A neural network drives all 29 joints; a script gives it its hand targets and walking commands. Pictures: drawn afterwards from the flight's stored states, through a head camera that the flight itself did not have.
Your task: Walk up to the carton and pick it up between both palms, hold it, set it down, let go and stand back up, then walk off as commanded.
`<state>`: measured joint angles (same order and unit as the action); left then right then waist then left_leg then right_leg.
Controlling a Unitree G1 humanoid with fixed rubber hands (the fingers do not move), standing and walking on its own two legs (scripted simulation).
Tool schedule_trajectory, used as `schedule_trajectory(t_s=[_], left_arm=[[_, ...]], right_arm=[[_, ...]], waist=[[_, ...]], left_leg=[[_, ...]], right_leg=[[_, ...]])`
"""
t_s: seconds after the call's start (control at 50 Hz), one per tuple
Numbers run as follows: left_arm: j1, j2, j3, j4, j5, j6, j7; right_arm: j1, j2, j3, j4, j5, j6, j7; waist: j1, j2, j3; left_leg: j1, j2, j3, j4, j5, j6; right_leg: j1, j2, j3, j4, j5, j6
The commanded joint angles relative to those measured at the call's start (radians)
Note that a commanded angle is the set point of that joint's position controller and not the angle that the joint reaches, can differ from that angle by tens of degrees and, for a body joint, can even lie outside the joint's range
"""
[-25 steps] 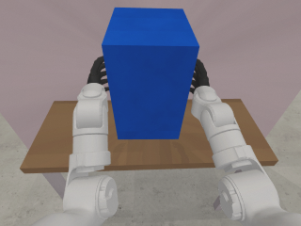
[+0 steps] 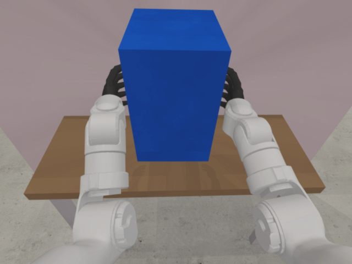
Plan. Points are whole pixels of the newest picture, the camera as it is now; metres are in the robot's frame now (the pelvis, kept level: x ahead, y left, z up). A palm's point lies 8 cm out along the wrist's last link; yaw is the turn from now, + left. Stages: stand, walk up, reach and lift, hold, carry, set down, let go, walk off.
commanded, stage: hold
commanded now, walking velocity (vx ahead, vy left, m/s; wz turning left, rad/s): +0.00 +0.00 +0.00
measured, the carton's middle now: (173, 89) +0.42 +0.01 +0.20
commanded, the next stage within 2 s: set down in 0.12 s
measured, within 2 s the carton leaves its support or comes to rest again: neither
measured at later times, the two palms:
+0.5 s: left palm (113, 107) +0.39 +0.14 +0.18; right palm (229, 110) +0.38 -0.12 +0.17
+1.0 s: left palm (124, 115) +0.42 +0.12 +0.13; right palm (230, 123) +0.38 -0.13 +0.13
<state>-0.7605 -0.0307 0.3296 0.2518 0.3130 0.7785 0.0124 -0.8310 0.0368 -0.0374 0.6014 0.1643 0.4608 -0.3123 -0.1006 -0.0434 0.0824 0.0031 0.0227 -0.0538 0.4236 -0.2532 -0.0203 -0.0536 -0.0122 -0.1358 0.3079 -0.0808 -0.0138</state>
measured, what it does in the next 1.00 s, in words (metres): stands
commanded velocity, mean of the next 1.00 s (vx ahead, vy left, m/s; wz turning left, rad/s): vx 0.00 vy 0.00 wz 0.00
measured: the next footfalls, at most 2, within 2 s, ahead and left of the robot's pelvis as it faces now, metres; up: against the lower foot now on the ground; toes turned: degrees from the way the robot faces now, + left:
none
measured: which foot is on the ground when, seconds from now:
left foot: down 0.00-1.00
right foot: down 0.00-1.00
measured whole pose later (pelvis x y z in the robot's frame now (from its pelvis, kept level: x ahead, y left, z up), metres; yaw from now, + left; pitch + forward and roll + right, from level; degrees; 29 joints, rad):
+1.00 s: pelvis +0.03 +0.03 +0.00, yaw -1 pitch -8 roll -2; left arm -0.65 -0.08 0.25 0.47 0.28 0.41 0.06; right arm -0.61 0.08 -0.15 0.68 0.04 0.01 -0.23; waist -0.09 -0.04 0.11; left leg 0.02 0.01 -0.03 0.39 -0.27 0.01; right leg -0.03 -0.02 -0.11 0.25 -0.08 0.02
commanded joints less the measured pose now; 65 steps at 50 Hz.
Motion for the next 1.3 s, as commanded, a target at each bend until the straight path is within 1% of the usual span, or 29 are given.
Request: schedule_trajectory(t_s=[0.0, 0.1, 0.12, 0.14, 0.16, 0.22, 0.28, 0.32, 0.34, 0.38, 0.42, 0.44, 0.46, 0.56, 0.64, 0.68, 0.78, 0.86, 0.88, 0.92, 0.96, 1.0, 1.1, 1.12, 1.14, 1.16, 1.22, 1.24, 1.28], left_arm=[[-0.878, -0.586, -0.544, -0.201, -0.211, -0.101, -0.117], [-0.823, -0.580, -0.517, -0.143, -0.179, -0.085, -0.131], [-0.749, -0.656, -0.521, -0.220, -0.164, -0.074, -0.140], [-0.736, -0.675, -0.566, -0.256, -0.171, -0.077, -0.136], [-0.768, -0.655, -0.544, -0.254, -0.173, -0.088, -0.144], [-0.748, -0.622, -0.488, -0.132, -0.129, -0.110, -0.163], [-0.806, -0.606, -0.458, -0.082, -0.116, -0.169, -0.180], [-0.789, -0.620, -0.476, -0.009, -0.111, -0.220, -0.182], [-0.749, -0.618, -0.450, 0.017, -0.093, -0.229, -0.184], [-0.757, -0.607, -0.423, 0.084, -0.089, -0.279, -0.193], [-0.751, -0.604, -0.405, 0.104, -0.071, -0.322, -0.198], [-0.724, -0.597, -0.408, 0.142, -0.071, -0.323, -0.201], [-0.713, -0.609, -0.404, 0.135, -0.052, -0.337, -0.203], [-0.766, -0.644, -0.486, 0.025, -0.081, -0.405, -0.174], [-0.744, -0.655, -0.536, 0.026, -0.098, -0.436, -0.153], [-0.745, -0.670, -0.560, 0.025, -0.109, -0.443, -0.141], [-0.752, -0.698, -0.633, -0.051, -0.158, -0.481, -0.100], [-0.672, -0.647, -0.539, 0.089, -0.127, -0.458, -0.117], [-0.678, -0.648, -0.531, 0.099, -0.124, -0.459, -0.124], [-0.686, -0.688, -0.573, 0.040, -0.143, -0.463, -0.112], [-0.703, -0.717, -0.626, -0.028, -0.159, -0.483, -0.098], [-0.631, -0.704, -0.616, 0.025, -0.149, -0.474, -0.098], [-0.631, -0.693, -0.579, 0.093, -0.137, -0.470, -0.112], [-0.647, -0.710, -0.608, 0.063, -0.152, -0.476, -0.110], [-0.678, -0.706, -0.604, 0.037, -0.149, -0.483, -0.110], [-0.690, -0.732, -0.626, 0.008, -0.163, -0.495, -0.103], [-0.678, -0.719, -0.617, 0.072, -0.161, -0.516, -0.111], [-0.691, -0.723, -0.644, 0.046, -0.173, -0.523, -0.105], [-0.688, -0.723, -0.617, 0.083, -0.165, -0.533, -0.105]], right_arm=[[-0.948, 0.629, 0.380, -0.445, 0.144, -0.116, 0.156], [-0.905, 0.602, 0.367, -0.415, 0.137, -0.103, 0.153], [-0.869, 0.632, 0.402, -0.469, 0.146, -0.120, 0.167], [-0.853, 0.621, 0.414, -0.500, 0.150, -0.128, 0.166], [-0.847, 0.602, 0.379, -0.470, 0.132, -0.134, 0.166], [-0.862, 0.560, 0.300, -0.366, 0.040, -0.172, 0.180], [-0.915, 0.606, 0.281, -0.341, -0.030, -0.266, 0.207], [-0.896, 0.616, 0.233, -0.315, -0.091, -0.332, 0.212], [-0.903, 0.630, 0.245, -0.340, -0.103, -0.358, 0.217], [-0.889, 0.610, 0.182, -0.297, -0.168, -0.404, 0.222], [-0.843, 0.593, 0.158, -0.250, -0.206, -0.442, 0.230], [-0.797, 0.576, 0.142, -0.241, -0.226, -0.452, 0.228], [-0.789, 0.571, 0.129, -0.227, -0.233, -0.474, 0.236], [-0.728, 0.572, 0.200, -0.239, -0.217, -0.544, 0.238], [-0.730, 0.574, 0.235, -0.232, -0.191, -0.564, 0.243], [-0.684, 0.566, 0.230, -0.208, -0.186, -0.563, 0.246], [-0.694, 0.629, 0.346, -0.277, -0.129, -0.580, 0.249], [-0.674, 0.595, 0.295, -0.223, -0.148, -0.547, 0.250], [-0.671, 0.583, 0.270, -0.211, -0.161, -0.545, 0.253], [-0.685, 0.625, 0.334, -0.274, -0.127, -0.557, 0.254], [-0.669, 0.614, 0.346, -0.270, -0.111, -0.563, 0.255], [-0.627, 0.588, 0.343, -0.250, -0.116, -0.551, 0.249], [-0.617, 0.569, 0.279, -0.179, -0.142, -0.539, 0.244], [-0.613, 0.573, 0.284, -0.211, -0.134, -0.547, 0.246], [-0.617, 0.601, 0.299, -0.192, -0.132, -0.545, 0.250], [-0.624, 0.611, 0.299, -0.208, -0.124, -0.557, 0.255], [-0.617, 0.609, 0.277, -0.197, -0.154, -0.565, 0.244], [-0.612, 0.594, 0.278, -0.196, -0.148, -0.566, 0.242], [-0.633, 0.601, 0.272, -0.181, -0.155, -0.566, 0.244]], waist=[[-0.016, 0.118, -0.686], [-0.024, 0.087, -0.605], [0.044, 0.104, -0.695], [0.023, 0.133, -0.705], [0.009, 0.128, -0.655], [-0.012, 0.070, -0.468], [0.022, 0.047, -0.491], [0.004, 0.063, -0.488], [0.022, 0.041, -0.498], [-0.007, 0.004, -0.503], [0.009, 0.023, -0.490], [-0.012, 0.030, -0.461], [0.009, 0.049, -0.450], [-0.001, 0.095, -0.624], [0.009, 0.105, -0.628], [-0.018, 0.103, -0.620], [0.014, 0.116, -0.777], [0.029, 0.046, -0.577], [0.013, 0.035, -0.547], [0.027, 0.054, -0.664], [0.007, 0.090, -0.740], [-0.005, 0.085, -0.685], [-0.021, 0.086, -0.544], [-0.039, 0.081, -0.605], [-0.016, 0.097, -0.611], [-0.025, 0.118, -0.660], [-0.041, 0.101, -0.659], [-0.066, 0.110, -0.686], [-0.045, 0.111, -0.655]], left_leg=[[-0.061, -0.075, 0.041, -0.051, 0.405, -0.049], [-0.109, -0.077, 0.037, -0.068, 0.313, -0.035], [-0.070, -0.086, 0.075, -0.078, 0.360, -0.015], [-0.052, -0.076, 0.056, -0.067, 0.437, -0.033], [-0.075, -0.084, 0.061, -0.068, 0.417, -0.035], [-0.148, -0.078, 0.057, -0.122, 0.250, -0.016], [-0.189, -0.072, 0.081, -0.162, 0.117, 0.000], [-0.171, -0.070, 0.083, -0.156, 0.120, -0.005], [-0.171, -0.072, 0.091, -0.155, 0.125, -0.001], [-0.187, -0.076, 0.106, -0.168, 0.070, 0.008], [-0.193, -0.077, 0.112, -0.184, 0.047, 0.016], [-0.199, -0.067, 0.110, -0.193, 0.059, 0.015], [-0.199, -0.070, 0.119, -0.192, 0.064, 0.011], [-0.113, -0.066, 0.118, -0.133, 0.313, -0.021], [-0.089, -0.066, 0.111, -0.112, 0.352, -0.038], [-0.070, -0.056, 0.100, -0.113, 0.361, -0.043], [-0.031, -0.055, 0.093, -0.049, 0.528, -0.065], [-0.126, -0.063, 0.093, -0.104, 0.336, -0.028], [-0.137, -0.062, 0.090, -0.122, 0.309, -0.025], [-0.068, -0.058, 0.087, -0.087, 0.429, -0.039], [0.017, -0.044, 0.071, -0.050, 0.565, -0.069], [0.050, -0.032, 0.055, -0.036, 0.640, -0.087], [0.008, -0.041, 0.056, -0.059, 0.532, -0.078], [0.034, -0.039, 0.051, -0.054, 0.558, -0.089], [0.035, -0.045, 0.065, -0.052, 0.568, -0.082], [0.051, -0.038, 0.057, -0.036, 0.618, -0.094], [0.016, -0.047, 0.065, -0.030, 0.601, -0.095], [0.046, -0.031, 0.046, -0.018, 0.657, -0.110], [0.038, -0.043, 0.061, -0.025, 0.629, -0.101]], right_leg=[[0.371, 0.067, 0.030, 0.020, 0.139, 0.075], [0.382, 0.064, 0.043, -0.001, 0.085, 0.072], [0.467, 0.078, 0.027, 0.030, 0.181, 0.050], [0.456, 0.084, 0.024, 0.046, 0.239, 0.046], [0.457, 0.085, 0.021, 0.037, 0.218, 0.046], [0.426, 0.061, 0.018, -0.006, 0.139, 0.050], [0.453, 0.039, 0.009, -0.012, 0.051, 0.056], [0.440, 0.033, 0.006, -0.013, 0.073, 0.050], [0.466, 0.026, 0.008, -0.015, 0.101, 0.059], [0.462, 0.018, 0.005, -0.024, 0.062, 0.065], [0.463, 0.003, 0.018, -0.037, 0.031, 0.066], [0.482, 0.006, 0.003, -0.027, 0.060, 0.060], [0.487, 0.010, 0.004, -0.024, 0.060, 0.057], [0.547, 0.024, -0.001, 0.019, 0.255, 0.049], [0.492, 0.030, 0.006, 0.006, 0.243, 0.043], [0.461, 0.036, 0.001, -0.003, 0.213, 0.040], [0.472, 0.042, 0.013, 0.034, 0.364, 0.040], [0.443, 0.039, 0.015, 0.003, 0.248, 0.048], [0.443, 0.038, 0.007, -0.003, 0.237, 0.049], [0.452, 0.049, 0.002, 0.014, 0.309, 0.045], [0.395, 0.063, -0.010, 0.016, 0.332, 0.043], [0.362, 0.068, -0.012, 0.005, 0.351, 0.034], [0.330, 0.064, -0.005, -0.021, 0.275, 0.031], [0.317, 0.068, -0.013, -0.021, 0.282, 0.033], [0.323, 0.066, -0.008, -0.016, 0.291, 0.031], [0.316, 0.068, -0.011, -0.002, 0.313, 0.030], [0.329, 0.061, -0.005, -0.003, 0.356, 0.033], [0.321, 0.067, -0.015, 0.008, 0.367, 0.036], [0.305, 0.067, -0.004, -0.005, 0.351, 0.036]])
